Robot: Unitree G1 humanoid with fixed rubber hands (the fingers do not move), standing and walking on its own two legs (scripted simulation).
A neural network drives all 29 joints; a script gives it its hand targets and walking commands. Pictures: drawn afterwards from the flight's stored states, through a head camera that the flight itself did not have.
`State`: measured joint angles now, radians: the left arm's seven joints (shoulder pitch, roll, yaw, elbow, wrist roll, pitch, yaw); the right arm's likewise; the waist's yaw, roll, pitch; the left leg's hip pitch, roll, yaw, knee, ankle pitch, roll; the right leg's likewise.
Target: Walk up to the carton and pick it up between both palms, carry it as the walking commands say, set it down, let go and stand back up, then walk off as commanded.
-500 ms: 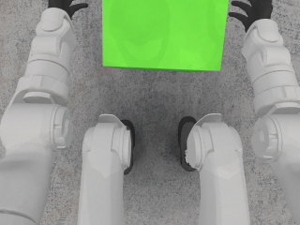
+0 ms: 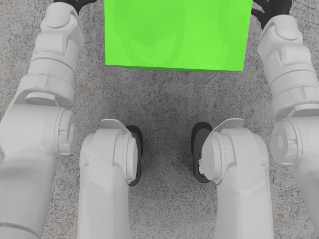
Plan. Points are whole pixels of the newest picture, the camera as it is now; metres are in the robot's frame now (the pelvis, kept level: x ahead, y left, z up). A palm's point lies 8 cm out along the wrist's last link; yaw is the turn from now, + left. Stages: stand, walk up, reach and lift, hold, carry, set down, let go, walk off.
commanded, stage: reach and lift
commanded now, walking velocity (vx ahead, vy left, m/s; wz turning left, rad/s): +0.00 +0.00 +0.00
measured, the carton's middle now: (173, 5) +0.56 -0.01 -0.23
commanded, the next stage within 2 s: none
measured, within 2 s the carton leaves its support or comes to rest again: leaves its support in 1.18 s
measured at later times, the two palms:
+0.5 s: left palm (89, 3) +0.54 +0.16 -0.17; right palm (259, 13) +0.53 -0.17 -0.17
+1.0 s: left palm out of the picture +0.54 +0.16 -0.16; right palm (258, 11) +0.53 -0.16 -0.16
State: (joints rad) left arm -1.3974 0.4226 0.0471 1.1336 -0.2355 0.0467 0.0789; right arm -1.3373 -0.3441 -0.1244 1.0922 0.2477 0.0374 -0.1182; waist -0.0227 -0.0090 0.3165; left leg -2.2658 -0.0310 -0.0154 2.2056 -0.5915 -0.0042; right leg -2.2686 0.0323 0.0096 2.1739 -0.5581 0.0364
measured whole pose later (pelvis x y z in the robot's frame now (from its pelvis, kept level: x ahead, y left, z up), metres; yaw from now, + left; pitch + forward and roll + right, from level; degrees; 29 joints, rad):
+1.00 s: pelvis +0.00 +0.00 -0.01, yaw +0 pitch +37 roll -1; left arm -1.45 0.32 0.13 1.15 -0.10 0.13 0.10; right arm -1.37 -0.24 -0.24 1.07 0.12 0.13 -0.14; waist -0.02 -0.01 0.29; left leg -2.29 -0.05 -0.03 2.23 -0.59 -0.02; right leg -2.29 0.05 0.01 2.20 -0.56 0.04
